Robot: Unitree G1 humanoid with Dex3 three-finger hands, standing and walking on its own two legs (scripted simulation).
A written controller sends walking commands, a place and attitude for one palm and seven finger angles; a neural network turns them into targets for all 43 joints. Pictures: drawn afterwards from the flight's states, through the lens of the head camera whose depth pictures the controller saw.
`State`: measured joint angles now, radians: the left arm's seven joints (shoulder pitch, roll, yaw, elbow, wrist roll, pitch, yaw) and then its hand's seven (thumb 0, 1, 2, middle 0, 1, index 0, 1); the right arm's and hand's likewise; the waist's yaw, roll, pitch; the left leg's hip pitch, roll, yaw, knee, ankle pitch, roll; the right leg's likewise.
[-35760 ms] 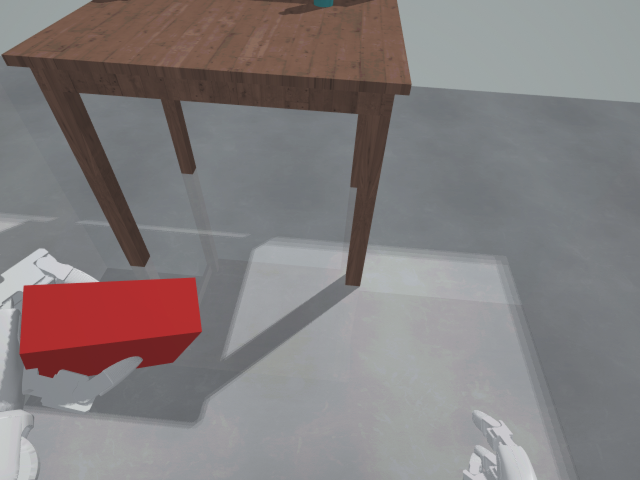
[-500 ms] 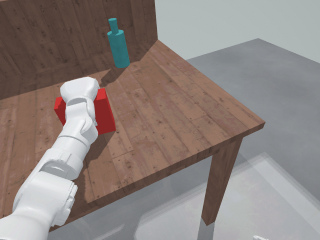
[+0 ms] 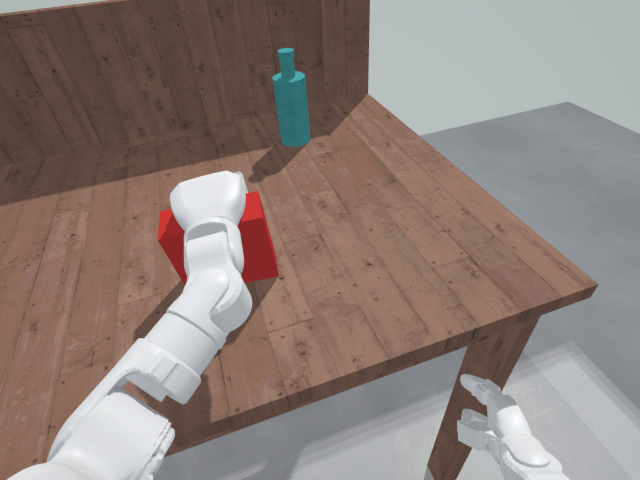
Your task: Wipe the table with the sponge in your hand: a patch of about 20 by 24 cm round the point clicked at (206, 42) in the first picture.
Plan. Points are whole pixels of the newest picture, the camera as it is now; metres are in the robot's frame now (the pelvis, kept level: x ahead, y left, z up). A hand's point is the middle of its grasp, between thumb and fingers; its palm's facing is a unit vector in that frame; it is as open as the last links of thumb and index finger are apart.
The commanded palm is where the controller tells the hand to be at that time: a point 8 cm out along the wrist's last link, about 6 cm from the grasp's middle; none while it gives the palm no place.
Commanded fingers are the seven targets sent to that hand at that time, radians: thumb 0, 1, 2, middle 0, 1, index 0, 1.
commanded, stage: wipe back along the third lane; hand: left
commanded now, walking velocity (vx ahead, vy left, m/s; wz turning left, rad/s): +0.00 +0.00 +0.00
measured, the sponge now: (228, 256) +0.38 +0.18 +0.11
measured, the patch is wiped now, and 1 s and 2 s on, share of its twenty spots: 0.95 0.95 0.95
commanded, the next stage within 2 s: slide back across to the middle lane in 0.88 s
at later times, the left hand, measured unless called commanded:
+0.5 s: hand (225, 258) +0.32 +0.15 +0.17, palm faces +0.28 -0.22 -0.94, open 9.6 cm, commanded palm +0.26 +0.13 +0.18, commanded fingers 0.00 0.10 1.30 -1.20 -1.60 -1.20 -1.60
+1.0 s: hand (244, 294) +0.26 +0.11 +0.17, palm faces +0.32 -0.28 -0.91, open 9.6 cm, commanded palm +0.21 +0.11 +0.18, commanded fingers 0.00 0.10 1.30 -1.20 -1.60 -1.20 -1.60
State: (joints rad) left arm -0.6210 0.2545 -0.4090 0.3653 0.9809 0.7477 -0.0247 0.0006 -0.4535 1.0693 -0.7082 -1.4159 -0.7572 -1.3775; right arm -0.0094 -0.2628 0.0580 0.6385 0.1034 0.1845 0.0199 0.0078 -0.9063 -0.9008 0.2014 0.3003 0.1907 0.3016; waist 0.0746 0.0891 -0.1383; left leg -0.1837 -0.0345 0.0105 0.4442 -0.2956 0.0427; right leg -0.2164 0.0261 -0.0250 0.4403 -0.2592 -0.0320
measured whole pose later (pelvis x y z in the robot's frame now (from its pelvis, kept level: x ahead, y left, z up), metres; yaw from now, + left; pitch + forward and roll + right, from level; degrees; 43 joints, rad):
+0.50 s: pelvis -0.01 +0.01 -0.01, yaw +0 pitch -1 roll +0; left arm -0.37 0.26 -0.44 -0.10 0.95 0.75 0.02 0.04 -0.42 1.04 -0.67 -1.43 -0.74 -1.39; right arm 0.00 -0.25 0.07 0.59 0.11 0.27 0.08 0.01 -0.91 -0.90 0.20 0.30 0.19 0.30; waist 0.11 0.09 -0.10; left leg -0.18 -0.04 0.02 0.52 -0.33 0.05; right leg -0.22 0.02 -0.02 0.52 -0.29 -0.03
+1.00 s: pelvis -0.03 -0.03 -0.01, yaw -1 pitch -3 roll +1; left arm -0.17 0.27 -0.37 -0.25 0.91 0.71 0.08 0.05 -0.41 1.04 -0.65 -1.44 -0.74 -1.39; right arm 0.02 -0.27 0.06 0.57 0.11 0.29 0.08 0.01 -0.91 -0.90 0.20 0.30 0.19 0.30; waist 0.08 0.11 -0.11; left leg -0.17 0.00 0.02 0.53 -0.31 0.00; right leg -0.21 0.06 -0.02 0.54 -0.27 -0.07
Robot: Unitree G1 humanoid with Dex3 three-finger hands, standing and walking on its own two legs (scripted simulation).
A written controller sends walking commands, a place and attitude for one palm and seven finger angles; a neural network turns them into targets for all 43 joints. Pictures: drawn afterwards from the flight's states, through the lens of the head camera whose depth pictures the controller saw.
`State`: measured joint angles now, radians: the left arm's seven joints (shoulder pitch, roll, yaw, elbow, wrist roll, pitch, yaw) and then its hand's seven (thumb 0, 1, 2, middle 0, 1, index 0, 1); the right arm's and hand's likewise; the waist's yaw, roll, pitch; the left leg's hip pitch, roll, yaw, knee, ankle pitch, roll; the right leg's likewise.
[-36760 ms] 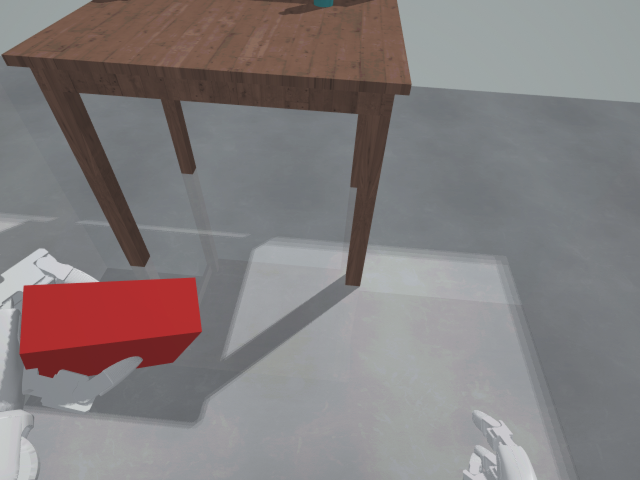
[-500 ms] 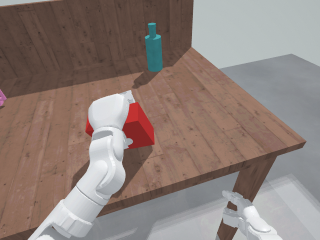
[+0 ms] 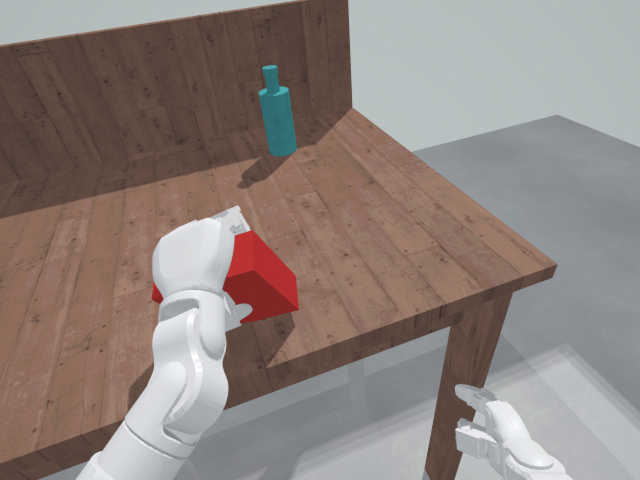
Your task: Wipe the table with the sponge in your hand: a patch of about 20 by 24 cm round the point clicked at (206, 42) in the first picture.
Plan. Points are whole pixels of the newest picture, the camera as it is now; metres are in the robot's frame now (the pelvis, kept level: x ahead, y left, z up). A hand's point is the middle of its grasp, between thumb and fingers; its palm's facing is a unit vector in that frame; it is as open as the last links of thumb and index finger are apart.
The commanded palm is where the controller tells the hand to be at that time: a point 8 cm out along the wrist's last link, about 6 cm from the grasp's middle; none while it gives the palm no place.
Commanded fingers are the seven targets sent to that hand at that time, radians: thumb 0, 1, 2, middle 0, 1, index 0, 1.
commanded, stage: slide back across to the middle lane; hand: left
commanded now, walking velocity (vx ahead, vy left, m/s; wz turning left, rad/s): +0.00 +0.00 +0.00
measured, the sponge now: (239, 292) +0.31 +0.15 +0.12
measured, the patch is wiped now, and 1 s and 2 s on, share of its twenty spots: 0.95 0.95 0.95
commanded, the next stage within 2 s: wipe forward along the middle lane in 0.62 s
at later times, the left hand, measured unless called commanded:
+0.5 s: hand (206, 276) +0.28 +0.16 +0.18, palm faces +0.30 -0.32 -0.90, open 9.6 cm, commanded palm +0.22 +0.19 +0.22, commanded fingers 0.00 0.10 1.30 -1.20 -1.60 -1.20 -1.60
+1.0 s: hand (161, 279) +0.28 +0.22 +0.18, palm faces +0.23 -0.20 -0.95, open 9.6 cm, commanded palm +0.24 +0.23 +0.22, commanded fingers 0.00 0.10 1.30 -1.20 -1.60 -1.20 -1.60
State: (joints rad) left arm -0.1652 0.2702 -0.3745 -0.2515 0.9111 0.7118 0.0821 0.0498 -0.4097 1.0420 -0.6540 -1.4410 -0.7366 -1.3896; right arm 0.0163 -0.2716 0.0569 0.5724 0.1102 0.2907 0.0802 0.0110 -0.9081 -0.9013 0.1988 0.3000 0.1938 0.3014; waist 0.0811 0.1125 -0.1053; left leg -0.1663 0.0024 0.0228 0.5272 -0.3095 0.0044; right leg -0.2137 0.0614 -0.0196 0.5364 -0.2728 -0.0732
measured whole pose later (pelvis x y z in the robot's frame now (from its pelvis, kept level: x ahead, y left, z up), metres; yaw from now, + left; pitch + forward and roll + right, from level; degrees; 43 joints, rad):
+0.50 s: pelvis +0.00 -0.03 +0.00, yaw -5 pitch -3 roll +1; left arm -0.01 0.42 -0.14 -0.39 0.75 0.68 0.00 -0.01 -0.42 1.04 -0.69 -1.42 -0.76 -1.37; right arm 0.02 -0.28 0.05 0.58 0.08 0.22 -0.01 0.01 -0.91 -0.90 0.20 0.30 0.19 0.30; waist 0.08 0.11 -0.09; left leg -0.14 0.02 -0.02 0.52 -0.30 0.02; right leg -0.21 0.13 0.05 0.52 -0.24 -0.11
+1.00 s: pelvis -0.02 -0.01 +0.00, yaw -5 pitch -3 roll +1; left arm -0.12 0.48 -0.10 -0.21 0.80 0.65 -0.07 -0.05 -0.47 1.07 -0.74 -1.38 -0.80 -1.32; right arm 0.04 -0.28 0.07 0.63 0.07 0.08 -0.10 0.01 -0.91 -0.90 0.20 0.30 0.20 0.30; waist 0.10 0.13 -0.07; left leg -0.18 -0.01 -0.08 0.54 -0.30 0.00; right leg -0.25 0.11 0.05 0.55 -0.23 -0.09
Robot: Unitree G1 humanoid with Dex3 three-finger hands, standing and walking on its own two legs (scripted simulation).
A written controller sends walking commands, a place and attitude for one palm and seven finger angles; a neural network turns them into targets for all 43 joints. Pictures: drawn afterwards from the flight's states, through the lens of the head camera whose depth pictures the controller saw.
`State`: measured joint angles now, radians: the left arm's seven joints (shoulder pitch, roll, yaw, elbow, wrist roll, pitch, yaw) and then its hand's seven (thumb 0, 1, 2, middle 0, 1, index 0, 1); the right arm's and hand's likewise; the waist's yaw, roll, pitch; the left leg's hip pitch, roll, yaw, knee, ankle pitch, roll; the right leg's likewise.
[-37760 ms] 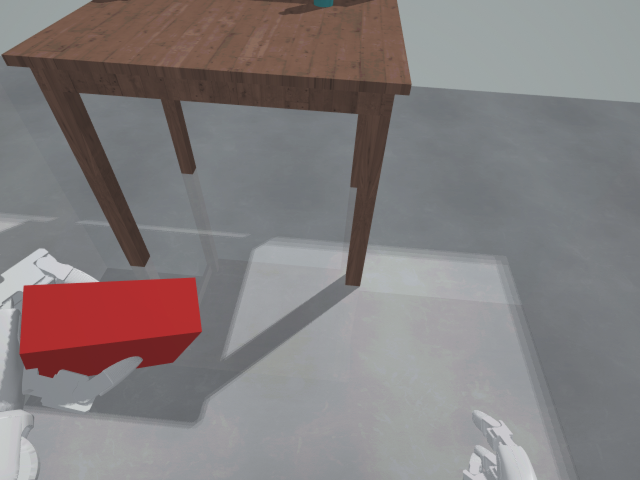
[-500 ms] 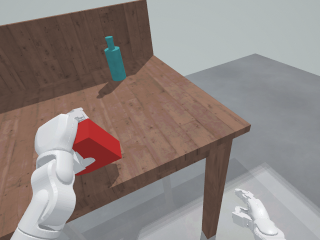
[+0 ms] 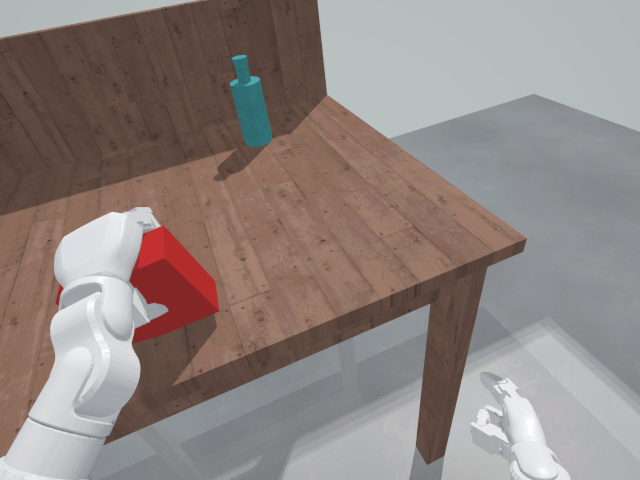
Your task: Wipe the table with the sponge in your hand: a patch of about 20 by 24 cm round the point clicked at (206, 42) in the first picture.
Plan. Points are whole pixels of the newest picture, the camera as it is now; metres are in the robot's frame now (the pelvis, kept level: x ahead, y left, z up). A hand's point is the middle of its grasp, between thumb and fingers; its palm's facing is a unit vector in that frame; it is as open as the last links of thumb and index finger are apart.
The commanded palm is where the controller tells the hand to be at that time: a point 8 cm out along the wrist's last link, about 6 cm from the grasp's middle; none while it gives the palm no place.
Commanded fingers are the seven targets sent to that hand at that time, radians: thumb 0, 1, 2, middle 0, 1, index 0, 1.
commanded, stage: wipe forward along the middle lane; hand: left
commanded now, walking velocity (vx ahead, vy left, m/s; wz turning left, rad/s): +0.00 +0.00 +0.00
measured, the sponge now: (156, 299) +0.28 +0.26 +0.13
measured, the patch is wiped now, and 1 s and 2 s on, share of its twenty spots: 0.95 0.95 0.95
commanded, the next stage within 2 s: slide back across to the first lane in 1.56 s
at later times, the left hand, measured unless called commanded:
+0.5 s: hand (140, 255) +0.32 +0.28 +0.17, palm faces +0.13 -0.09 -0.99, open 9.7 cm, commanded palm +0.29 +0.29 +0.20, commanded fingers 0.00 0.10 1.30 -1.20 -1.60 -1.20 -1.60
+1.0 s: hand (147, 236) +0.36 +0.29 +0.17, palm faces -0.01 -0.04 -1.00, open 9.7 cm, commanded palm +0.33 +0.32 +0.19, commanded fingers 0.00 0.10 1.30 -1.20 -1.60 -1.20 -1.60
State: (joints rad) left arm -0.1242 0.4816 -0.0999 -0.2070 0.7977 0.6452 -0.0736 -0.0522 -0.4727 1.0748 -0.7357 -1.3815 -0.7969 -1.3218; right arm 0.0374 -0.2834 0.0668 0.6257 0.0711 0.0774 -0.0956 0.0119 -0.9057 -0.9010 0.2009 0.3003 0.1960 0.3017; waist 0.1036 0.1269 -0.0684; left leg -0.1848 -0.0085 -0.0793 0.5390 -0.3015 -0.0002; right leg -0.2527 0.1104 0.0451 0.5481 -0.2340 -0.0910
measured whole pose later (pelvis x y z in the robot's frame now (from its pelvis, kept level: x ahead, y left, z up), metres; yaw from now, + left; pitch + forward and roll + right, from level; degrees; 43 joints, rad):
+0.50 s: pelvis -0.01 +0.03 +0.00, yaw +0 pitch -3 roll +1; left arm -0.40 0.43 -0.20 0.19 0.92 0.62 -0.11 -0.05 -0.52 1.12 -0.76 -1.38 -0.82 -1.30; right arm 0.06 -0.28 0.07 0.69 0.07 0.05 -0.08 0.01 -0.90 -0.90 0.20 0.30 0.20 0.30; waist 0.08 0.10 -0.08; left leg -0.19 -0.05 -0.07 0.50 -0.26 0.00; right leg -0.27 0.07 0.06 0.53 -0.21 -0.05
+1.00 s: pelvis +0.00 +0.01 +0.00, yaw +1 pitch +0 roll +1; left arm -0.60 0.49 -0.13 0.56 0.95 0.44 -0.15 -0.01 -0.55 1.15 -0.78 -1.38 -0.84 -1.30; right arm 0.15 -0.30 0.05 0.71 0.07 0.06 -0.09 0.01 -0.90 -0.90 0.20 0.30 0.20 0.30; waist 0.04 0.10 -0.09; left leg -0.25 -0.03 -0.09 0.51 -0.27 -0.01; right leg -0.31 0.09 0.03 0.53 -0.21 -0.08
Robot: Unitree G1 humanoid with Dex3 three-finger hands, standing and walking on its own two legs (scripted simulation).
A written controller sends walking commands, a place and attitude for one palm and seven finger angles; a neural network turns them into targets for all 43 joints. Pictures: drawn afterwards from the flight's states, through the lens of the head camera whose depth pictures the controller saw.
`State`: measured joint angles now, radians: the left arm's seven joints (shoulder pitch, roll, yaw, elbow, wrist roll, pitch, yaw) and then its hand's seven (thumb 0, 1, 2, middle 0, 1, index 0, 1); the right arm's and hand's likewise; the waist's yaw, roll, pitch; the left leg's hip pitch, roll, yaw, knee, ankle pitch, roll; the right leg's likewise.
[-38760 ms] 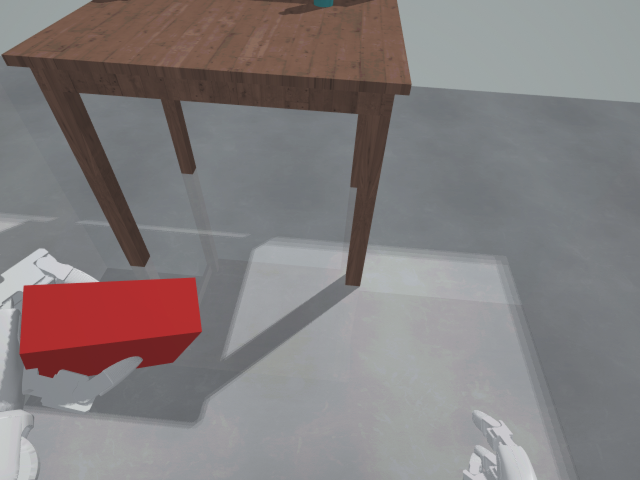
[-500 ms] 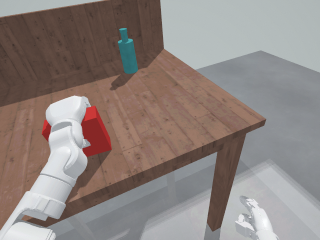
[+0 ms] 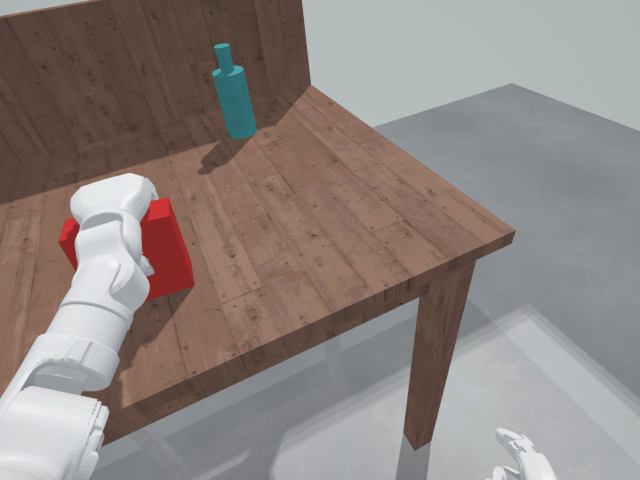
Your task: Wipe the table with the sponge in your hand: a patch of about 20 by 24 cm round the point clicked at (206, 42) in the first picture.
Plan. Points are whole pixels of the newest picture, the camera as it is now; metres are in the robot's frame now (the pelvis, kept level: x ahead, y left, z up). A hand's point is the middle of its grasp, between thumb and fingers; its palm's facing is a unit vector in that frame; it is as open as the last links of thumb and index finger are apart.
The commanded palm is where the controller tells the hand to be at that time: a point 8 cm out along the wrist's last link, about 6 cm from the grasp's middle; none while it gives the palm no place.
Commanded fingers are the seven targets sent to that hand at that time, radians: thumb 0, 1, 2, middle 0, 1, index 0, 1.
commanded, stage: wipe forward along the middle lane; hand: left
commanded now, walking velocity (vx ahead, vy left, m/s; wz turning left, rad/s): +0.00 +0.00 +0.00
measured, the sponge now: (140, 268) +0.36 +0.29 +0.11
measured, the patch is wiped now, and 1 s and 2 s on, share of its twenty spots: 0.95 0.95 0.95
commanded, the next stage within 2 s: slide back across to the first lane in 0.56 s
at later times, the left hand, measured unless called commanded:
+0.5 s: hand (121, 219) +0.40 +0.31 +0.17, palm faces -0.06 -0.01 -1.00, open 9.8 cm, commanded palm +0.38 +0.33 +0.19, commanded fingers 0.00 0.10 1.30 -1.20 -1.60 -1.20 -1.60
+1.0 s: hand (94, 219) +0.40 +0.35 +0.17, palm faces +0.04 -0.03 -1.00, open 9.8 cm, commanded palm +0.35 +0.37 +0.21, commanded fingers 0.00 0.10 1.30 -1.20 -1.60 -1.20 -1.60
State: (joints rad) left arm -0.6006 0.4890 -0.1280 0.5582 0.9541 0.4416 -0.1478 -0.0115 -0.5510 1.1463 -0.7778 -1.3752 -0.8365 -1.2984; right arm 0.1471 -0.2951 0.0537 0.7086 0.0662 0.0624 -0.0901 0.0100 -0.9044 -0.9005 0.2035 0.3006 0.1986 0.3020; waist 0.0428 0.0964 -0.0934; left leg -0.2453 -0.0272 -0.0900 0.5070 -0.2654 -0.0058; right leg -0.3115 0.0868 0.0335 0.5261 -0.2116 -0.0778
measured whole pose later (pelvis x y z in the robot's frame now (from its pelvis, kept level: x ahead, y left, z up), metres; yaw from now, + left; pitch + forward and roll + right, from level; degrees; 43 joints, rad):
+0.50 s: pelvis -0.01 -0.01 +0.00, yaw -1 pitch +4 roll +1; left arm -0.74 0.64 -0.01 0.85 0.96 0.24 -0.11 0.01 -0.57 1.15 -0.79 -1.35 -0.82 -1.34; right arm 0.23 -0.32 0.02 0.72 0.07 0.08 -0.10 0.01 -0.91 -0.90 0.20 0.30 0.20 0.30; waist -0.02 0.09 -0.10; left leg -0.36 -0.01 -0.08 0.55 -0.28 0.03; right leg -0.41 0.11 0.03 0.53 -0.19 -0.09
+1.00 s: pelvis +0.02 +0.03 +0.00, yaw -1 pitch +2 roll +0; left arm -0.59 0.60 0.01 0.66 0.94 0.28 -0.06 0.00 -0.55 1.15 -0.77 -1.38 -0.80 -1.38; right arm 0.18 -0.30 0.02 0.70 0.08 0.10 -0.08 0.01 -0.91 -0.90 0.20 0.30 0.20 0.30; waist 0.01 0.09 -0.10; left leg -0.26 -0.04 -0.06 0.50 -0.27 0.01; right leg -0.32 0.08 0.07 0.49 -0.21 -0.04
